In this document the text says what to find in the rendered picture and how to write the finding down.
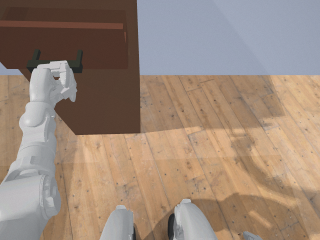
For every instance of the robot right shin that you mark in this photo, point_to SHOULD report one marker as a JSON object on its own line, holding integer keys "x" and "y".
{"x": 179, "y": 235}

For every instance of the handle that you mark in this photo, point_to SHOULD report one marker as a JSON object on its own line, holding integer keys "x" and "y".
{"x": 75, "y": 65}

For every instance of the robot left forearm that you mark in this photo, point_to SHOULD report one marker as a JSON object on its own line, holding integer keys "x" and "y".
{"x": 37, "y": 150}

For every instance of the robot shin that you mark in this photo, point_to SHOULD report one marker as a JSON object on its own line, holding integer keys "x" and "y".
{"x": 179, "y": 235}
{"x": 123, "y": 207}

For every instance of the robot left shin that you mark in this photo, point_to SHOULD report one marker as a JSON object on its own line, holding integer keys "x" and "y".
{"x": 123, "y": 207}

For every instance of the cabinet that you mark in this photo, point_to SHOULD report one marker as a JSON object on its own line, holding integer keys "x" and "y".
{"x": 107, "y": 100}

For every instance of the left robot hand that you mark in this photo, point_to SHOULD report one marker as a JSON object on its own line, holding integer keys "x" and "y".
{"x": 42, "y": 83}

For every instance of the drawer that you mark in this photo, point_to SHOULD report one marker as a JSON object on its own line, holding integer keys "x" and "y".
{"x": 59, "y": 33}

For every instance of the robot left upper arm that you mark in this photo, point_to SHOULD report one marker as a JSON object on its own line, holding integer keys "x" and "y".
{"x": 26, "y": 205}

